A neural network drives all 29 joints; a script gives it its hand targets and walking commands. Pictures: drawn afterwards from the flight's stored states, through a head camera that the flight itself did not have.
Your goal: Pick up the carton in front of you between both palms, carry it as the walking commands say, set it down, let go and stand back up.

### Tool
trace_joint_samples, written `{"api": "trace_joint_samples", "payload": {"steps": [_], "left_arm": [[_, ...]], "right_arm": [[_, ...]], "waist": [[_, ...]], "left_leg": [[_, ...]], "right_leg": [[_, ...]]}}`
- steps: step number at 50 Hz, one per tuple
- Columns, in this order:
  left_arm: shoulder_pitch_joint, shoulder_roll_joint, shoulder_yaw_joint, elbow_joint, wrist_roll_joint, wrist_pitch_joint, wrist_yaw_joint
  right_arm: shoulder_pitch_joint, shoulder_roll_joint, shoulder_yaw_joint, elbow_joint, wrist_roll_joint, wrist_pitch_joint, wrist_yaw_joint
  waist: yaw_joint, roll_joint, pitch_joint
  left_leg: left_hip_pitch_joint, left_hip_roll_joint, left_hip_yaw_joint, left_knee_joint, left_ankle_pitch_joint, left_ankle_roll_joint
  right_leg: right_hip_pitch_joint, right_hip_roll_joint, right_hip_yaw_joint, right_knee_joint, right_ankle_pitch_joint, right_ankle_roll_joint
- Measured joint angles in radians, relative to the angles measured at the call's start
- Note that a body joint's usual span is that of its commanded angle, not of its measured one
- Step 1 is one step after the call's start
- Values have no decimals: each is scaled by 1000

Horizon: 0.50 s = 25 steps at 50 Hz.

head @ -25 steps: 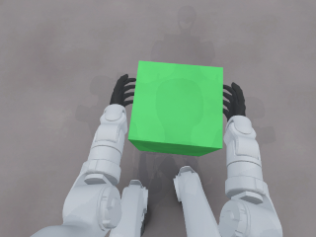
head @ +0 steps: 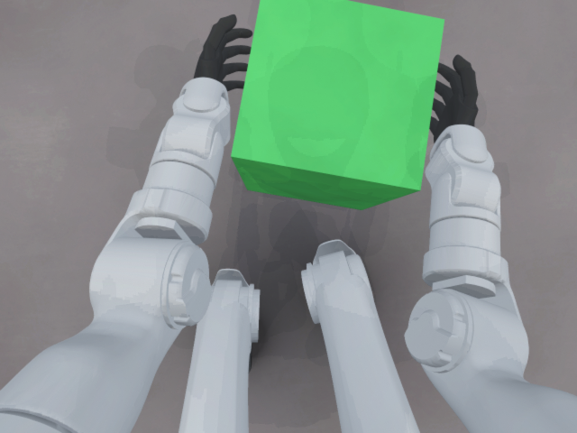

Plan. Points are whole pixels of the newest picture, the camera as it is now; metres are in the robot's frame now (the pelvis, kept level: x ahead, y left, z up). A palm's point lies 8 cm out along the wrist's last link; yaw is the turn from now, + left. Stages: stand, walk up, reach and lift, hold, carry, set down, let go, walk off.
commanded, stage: set down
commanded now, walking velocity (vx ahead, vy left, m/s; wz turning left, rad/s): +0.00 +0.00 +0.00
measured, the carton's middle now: (324, 123) +0.48 -0.13 -0.20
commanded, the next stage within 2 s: none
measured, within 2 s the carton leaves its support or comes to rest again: rests again in 1.62 s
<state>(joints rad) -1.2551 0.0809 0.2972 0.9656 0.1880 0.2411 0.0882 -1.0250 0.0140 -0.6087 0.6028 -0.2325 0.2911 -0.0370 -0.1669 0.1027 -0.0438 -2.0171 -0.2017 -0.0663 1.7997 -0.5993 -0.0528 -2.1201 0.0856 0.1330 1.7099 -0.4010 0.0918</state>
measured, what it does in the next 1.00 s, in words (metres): lowers itself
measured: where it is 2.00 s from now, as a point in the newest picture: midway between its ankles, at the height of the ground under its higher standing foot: (291, 325)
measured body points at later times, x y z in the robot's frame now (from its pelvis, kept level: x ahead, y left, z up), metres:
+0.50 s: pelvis -0.01 +0.00 -0.07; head +0.36 -0.04 +0.18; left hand +0.57 -0.02 -0.25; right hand +0.45 -0.30 -0.24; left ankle +0.08 +0.12 -0.45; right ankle +0.13 -0.14 -0.45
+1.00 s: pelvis +0.00 +0.01 -0.09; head +0.37 -0.02 +0.16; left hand +0.57 -0.02 -0.27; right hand +0.44 -0.29 -0.27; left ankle +0.08 +0.11 -0.45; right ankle +0.13 -0.14 -0.45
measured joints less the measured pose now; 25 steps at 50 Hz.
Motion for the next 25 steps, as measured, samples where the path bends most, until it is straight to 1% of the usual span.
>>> {"api": "trace_joint_samples", "payload": {"steps": [7, 13, 17, 25], "left_arm": [[-124, 42, -28, 64, -4, 2, 9], [-219, 86, -94, 109, -43, -3, 20], [-264, 99, -158, 133, -71, 1, 36], [-297, 135, -271, 189, -111, 3, 44]], "right_arm": [[-98, -24, -29, 19, -13, 11, -1], [-170, -47, -40, 34, 0, 6, -5], [-184, -67, -42, 44, 24, -2, -3], [-203, -62, -73, 101, 32, -25, -5]], "waist": [[-15, 13, 76], [-28, 14, 158], [-49, 5, 236], [-64, -18, 249]], "left_leg": [[-89, -10, 2, 85, -3, -8], [-153, -17, 6, 153, -6, -15], [-154, -39, 1, 191, -12, -21], [-193, -49, -26, 243, -26, -27]], "right_leg": [[-85, 5, -4, 76, 3, 8], [-147, 9, -6, 137, 5, 14], [-143, -18, -19, 183, -14, 8], [-167, -51, -61, 221, -38, -7]]}}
